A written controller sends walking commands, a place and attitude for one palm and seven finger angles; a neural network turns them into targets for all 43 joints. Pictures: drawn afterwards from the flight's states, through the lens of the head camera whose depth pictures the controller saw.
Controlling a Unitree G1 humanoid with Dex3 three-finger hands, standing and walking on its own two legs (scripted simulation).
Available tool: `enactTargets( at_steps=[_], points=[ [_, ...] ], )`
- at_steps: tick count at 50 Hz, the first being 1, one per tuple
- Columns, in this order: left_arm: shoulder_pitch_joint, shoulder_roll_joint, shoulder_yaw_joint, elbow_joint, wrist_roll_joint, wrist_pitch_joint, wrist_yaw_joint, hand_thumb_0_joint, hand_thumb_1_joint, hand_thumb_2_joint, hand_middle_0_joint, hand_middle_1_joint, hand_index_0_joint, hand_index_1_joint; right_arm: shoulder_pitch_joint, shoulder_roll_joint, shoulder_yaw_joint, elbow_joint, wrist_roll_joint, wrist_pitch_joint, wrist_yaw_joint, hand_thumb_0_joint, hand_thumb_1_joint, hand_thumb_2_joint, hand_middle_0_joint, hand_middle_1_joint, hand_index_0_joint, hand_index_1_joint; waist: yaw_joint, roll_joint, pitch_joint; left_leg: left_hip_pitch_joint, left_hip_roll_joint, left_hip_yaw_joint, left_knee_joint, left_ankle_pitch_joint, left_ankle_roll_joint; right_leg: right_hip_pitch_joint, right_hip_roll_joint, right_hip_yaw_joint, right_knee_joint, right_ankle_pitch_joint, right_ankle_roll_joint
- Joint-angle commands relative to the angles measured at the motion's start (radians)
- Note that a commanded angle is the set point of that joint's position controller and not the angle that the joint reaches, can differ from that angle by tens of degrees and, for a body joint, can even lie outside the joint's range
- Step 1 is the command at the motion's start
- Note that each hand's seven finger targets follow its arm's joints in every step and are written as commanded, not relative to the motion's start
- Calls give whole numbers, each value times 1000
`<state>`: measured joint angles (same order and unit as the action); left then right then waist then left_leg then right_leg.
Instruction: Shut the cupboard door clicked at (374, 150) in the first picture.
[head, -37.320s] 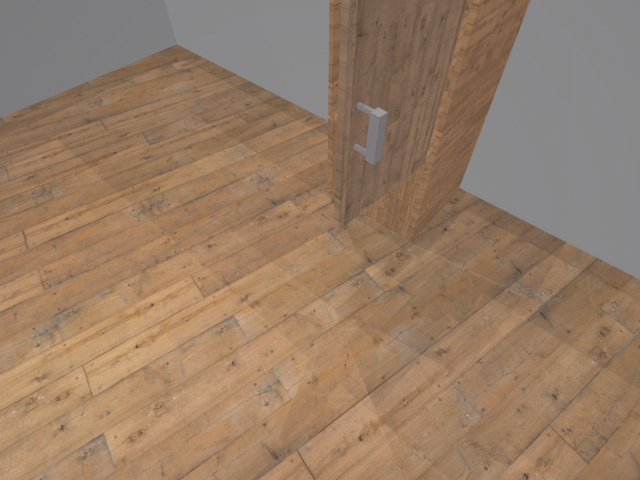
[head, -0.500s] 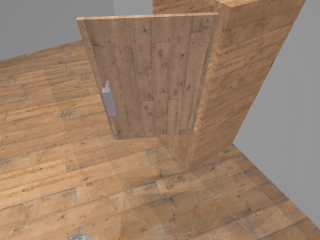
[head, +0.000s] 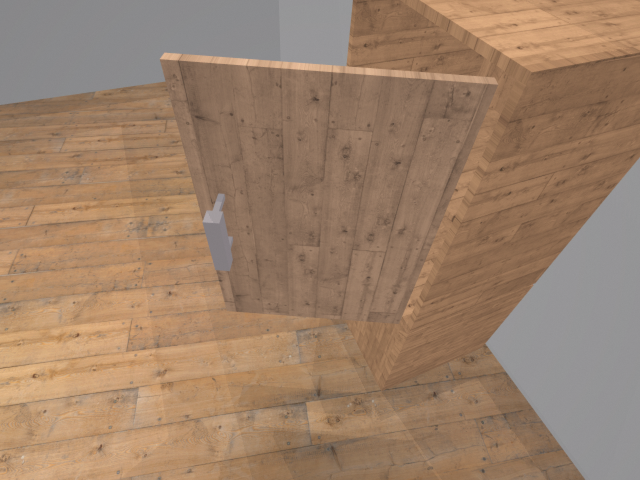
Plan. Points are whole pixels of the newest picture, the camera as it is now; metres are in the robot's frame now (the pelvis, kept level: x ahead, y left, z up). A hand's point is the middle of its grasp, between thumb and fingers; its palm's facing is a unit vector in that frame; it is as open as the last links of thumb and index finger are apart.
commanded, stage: come to a stop and stand still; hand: left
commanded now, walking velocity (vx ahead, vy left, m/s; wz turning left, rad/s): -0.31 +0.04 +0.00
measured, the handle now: (222, 232) +0.48 +0.21 -0.02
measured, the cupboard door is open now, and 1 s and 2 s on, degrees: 64 64 64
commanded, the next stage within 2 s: look again from close up in 0.86 s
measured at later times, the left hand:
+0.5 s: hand out of the picture +0.02 +0.15 -0.16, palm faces +0.03 -0.97 -0.24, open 7.3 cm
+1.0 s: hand out of the picture -0.02 +0.12 -0.16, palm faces +0.02 -0.98 -0.19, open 7.3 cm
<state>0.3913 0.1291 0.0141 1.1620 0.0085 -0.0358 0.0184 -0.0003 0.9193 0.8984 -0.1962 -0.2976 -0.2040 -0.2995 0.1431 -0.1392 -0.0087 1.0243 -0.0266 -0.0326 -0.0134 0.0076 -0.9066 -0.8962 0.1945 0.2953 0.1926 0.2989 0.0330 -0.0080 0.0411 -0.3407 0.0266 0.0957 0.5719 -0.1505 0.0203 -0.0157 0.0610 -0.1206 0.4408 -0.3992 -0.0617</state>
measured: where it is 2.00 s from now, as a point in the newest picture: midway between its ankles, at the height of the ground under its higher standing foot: outside the picture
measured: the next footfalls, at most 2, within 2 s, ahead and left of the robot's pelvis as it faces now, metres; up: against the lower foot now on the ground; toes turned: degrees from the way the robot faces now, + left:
right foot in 0.32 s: +0.04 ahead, -0.15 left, +0.00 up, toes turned +0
left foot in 0.54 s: +0.00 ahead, +0.07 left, +0.00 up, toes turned +1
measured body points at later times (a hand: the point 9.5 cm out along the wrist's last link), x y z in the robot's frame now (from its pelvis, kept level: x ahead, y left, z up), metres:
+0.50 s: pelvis -0.01 -0.05 +0.01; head +0.01 -0.05 +0.45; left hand +0.02 +0.20 -0.15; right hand +0.05 -0.30 -0.15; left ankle -0.03 +0.07 -0.71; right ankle +0.00 -0.15 -0.73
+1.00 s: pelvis -0.02 -0.05 +0.01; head -0.01 -0.05 +0.46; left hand -0.02 +0.18 -0.15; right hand -0.03 -0.27 -0.15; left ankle -0.04 +0.07 -0.73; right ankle +0.00 -0.15 -0.73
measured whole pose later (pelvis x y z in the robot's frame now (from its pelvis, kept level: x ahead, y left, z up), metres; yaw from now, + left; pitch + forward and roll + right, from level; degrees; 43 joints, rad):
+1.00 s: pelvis -0.02 -0.05 +0.01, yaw -1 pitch -1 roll +0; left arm 0.26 0.16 0.00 1.11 0.01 -0.01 0.03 0.00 0.92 0.90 -0.20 -0.30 -0.20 -0.30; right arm 0.28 -0.15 0.00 1.11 -0.02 0.00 -0.02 0.01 -0.91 -0.90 0.20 0.30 0.20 0.30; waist 0.00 0.00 0.06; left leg -0.15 0.03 0.02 0.43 -0.26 -0.01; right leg -0.21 0.03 -0.01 0.40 -0.17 -0.02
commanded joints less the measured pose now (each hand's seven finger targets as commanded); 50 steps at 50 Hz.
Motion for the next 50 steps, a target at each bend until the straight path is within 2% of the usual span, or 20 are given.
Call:
enactTargets(
  at_steps=[1, 2, 4, 9, 12, 14, 15, 17, 18, 21, 25, 27, 29, 30, 33, 40, 47, 48, 49, 50],
  points=[
    [54, 47, -8, -64, -8, -1, 43, 0, 900, 900, -200, -300, -200, -300, 258, -169, -21, 40, 17, 4, -37, 0, -900, -900, 200, 300, 200, 300, -77, 162, -120, 404, 319, -254, -52, 1068, 207, -255, -101, 88, 270, 3, 76],
    [60, 68, -2, -61, -7, 21, 43, 0, 900, 900, -200, -300, -200, -300, 176, -171, -10, 29, 25, 11, -45, 0, -900, -900, 200, 300, 200, 300, -39, 186, -104, 318, 321, -260, -122, 1010, 213, -232, -109, 112, 257, -172, 78],
    [6, 81, 2, -77, -3, 51, 39, 0, 900, 900, -200, -300, -200, -300, 90, -161, -14, 0, 26, 25, -52, 0, -900, -900, 200, 300, 200, 300, -29, 142, 26, 187, 291, -253, -199, 802, 187, -242, -122, 133, 235, -150, 75],
    [25, 98, 31, -103, 9, 78, 30, 0, 900, 900, -200, -300, -200, -300, 32, -198, -46, -34, 17, 51, -47, 0, -900, -900, 200, 300, 200, 300, -8, 78, -82, 150, 280, -235, -181, 545, 170, -211, -97, 120, 287, -16, 61],
    [27, 89, 45, -132, 17, 88, 24, 0, 900, 900, -200, -300, -200, -300, -19, -212, -63, -70, 7, 66, -34, 0, -900, -900, 200, 300, 200, 300, 7, 83, -109, 43, 269, -221, -198, 230, 158, -186, -85, 111, 320, 9, 60],
    [43, 93, 46, -140, 24, 81, 19, 0, 900, 900, -200, -300, -200, -300, -58, -200, -62, -85, 9, 71, -22, 0, -900, -900, 200, 300, 200, 300, 30, 71, -72, -55, 212, -192, -185, -23, 114, -134, -84, 115, 208, 104, 53],
    [38, 113, 48, -146, 27, 74, 18, 0, 900, 900, -200, -300, -200, -300, -68, -185, -62, -93, 12, 75, -15, 0, -900, -900, 200, 300, 200, 300, 31, 33, -48, -76, 142, -158, -139, -136, 70, -152, -111, 180, 99, 168, 40],
    [-80, 220, 56, -190, 31, 61, 13, 0, 900, 900, -200, -300, -200, -300, -13, -112, -59, -98, 22, 89, -3, 0, -900, -900, 200, 300, 200, 300, -26, -209, 20, -12, -32, -44, 83, -301, -22, -363, -341, 450, -182, 23, -72],
    [-136, 242, 56, -211, 26, 60, 10, 0, 900, 900, -200, -300, -200, -300, -5, -116, -64, -91, 18, 96, 1, 0, -900, -900, 200, 300, 200, 300, -26, -186, 28, 66, -34, -60, 213, -325, -25, -467, -378, 474, -256, -68, -119],
    [-207, 208, 46, -218, 25, 52, 10, 0, 900, 900, -200, -300, -200, -300, 42, -106, -57, -63, 14, 86, 0, 0, -900, -900, 200, 300, 200, 300, -56, -169, 52, 48, -16, -97, 268, -277, -13, -427, -307, 380, -196, 119, -119],
    [-164, 199, 38, -182, 12, 36, 12, 0, 900, 900, -200, -300, -200, -300, 115, -100, -33, -22, 22, 52, -7, 0, -900, -900, 200, 300, 200, 300, -55, -105, -60, 158, -2, -100, -138, -83, -27, -219, -249, 290, -32, 409, -57],
    [-124, 157, 26, -166, -4, 33, 12, 0, 900, 900, -200, -300, -200, -300, 101, -153, -24, -12, 14, 23, -17, 0, -900, -900, 200, 300, 200, 300, -15, 38, -110, 196, 111, -221, -205, 220, 10, -164, -150, 214, 23, 402, 19],
    [-112, 148, 21, -156, -1, 29, 11, 0, 900, 900, -200, -300, -200, -300, 83, -167, -21, -6, 14, 20, -25, 0, -900, -900, 200, 300, 200, 300, -1, -14, -112, 176, 125, -186, -194, 222, 10, -103, -140, 207, -20, 408, 28],
    [-125, 158, 24, -141, -1, 30, 11, 0, 900, 900, -200, -300, -200, -300, 90, -161, -19, 10, 13, 15, -26, 0, -900, -900, 200, 300, 200, 300, -8, 40, -123, 191, 98, -171, -178, 290, 0, -86, -154, 201, 2, 497, 23],
    [-150, 158, 19, -128, -4, 38, 11, 0, 900, 900, -200, -300, -200, -300, 101, -149, -11, 33, 16, 23, -26, 0, -900, -900, 200, 300, 200, 300, -11, 96, -73, 156, 95, -161, -234, 151, -7, -79, -142, 195, -26, 380, 27],
    [-146, 149, 19, -104, 1, 42, 5, 0, 900, 900, -200, -300, -200, -300, 152, -122, -12, 56, 12, 38, -19, 0, -900, -900, 200, 300, 200, 300, -20, -16, 98, 89, 54, -144, -294, -154, -12, -174, -143, 240, -156, 119, 29],
    [-113, 129, 19, -94, -1, 31, 9, 0, 900, 900, -200, -300, -200, -300, 205, -105, -11, 68, 12, 30, -19, 0, -900, -900, 200, 300, 200, 300, -29, -48, 21, 154, 48, -127, -272, -100, -9, -170, -149, 246, -166, 137, 28],
    [-11, 148, 4, -67, 12, -7, 52, 0, 900, 900, -200, -300, -200, -300, 87, -144, -14, 11, 17, 3, -9, 0, -900, -900, 200, 300, 200, 300, 9, 83, 10, 114, 68, -77, -74, -37, -32, -152, -217, 251, -71, 562, 47],
    [-35, 216, 9, -73, 5, -24, 45, 0, 900, 900, -200, -300, -200, -300, 111, -130, -7, -25, 20, -1, -8, 0, -900, -900, 200, 300, 200, 300, -41, 88, -24, 121, 35, -92, -96, -6, -38, -126, -248, 261, -29, 798, 5],
    [-49, 205, 12, -95, 1, -22, 39, 0, 900, 900, -200, -300, -200, -300, 197, -101, -12, -14, 14, -7, -12, 0, -900, -900, 200, 300, 200, 300, -59, 129, -120, 165, 33, -99, -142, -29, -24, -77, -239, 264, 18, 772, -11]
  ],
)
